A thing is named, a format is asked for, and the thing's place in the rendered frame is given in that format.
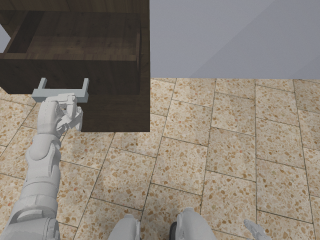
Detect left robot shin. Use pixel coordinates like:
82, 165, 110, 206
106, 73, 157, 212
124, 214, 134, 218

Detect right robot hand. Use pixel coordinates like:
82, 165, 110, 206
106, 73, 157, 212
244, 219, 272, 240

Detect drawer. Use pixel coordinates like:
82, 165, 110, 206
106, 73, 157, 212
0, 10, 142, 95

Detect handle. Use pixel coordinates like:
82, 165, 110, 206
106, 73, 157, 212
31, 77, 89, 103

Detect cabinet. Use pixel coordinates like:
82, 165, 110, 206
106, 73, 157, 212
0, 0, 151, 133

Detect left robot hand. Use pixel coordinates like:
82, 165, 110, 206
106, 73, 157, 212
37, 93, 83, 140

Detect left robot forearm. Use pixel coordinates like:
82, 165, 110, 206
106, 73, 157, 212
0, 133, 62, 240

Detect right robot thigh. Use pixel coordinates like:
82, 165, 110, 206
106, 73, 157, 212
177, 211, 217, 240

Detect robot left upper arm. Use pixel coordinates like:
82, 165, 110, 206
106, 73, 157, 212
1, 217, 61, 240

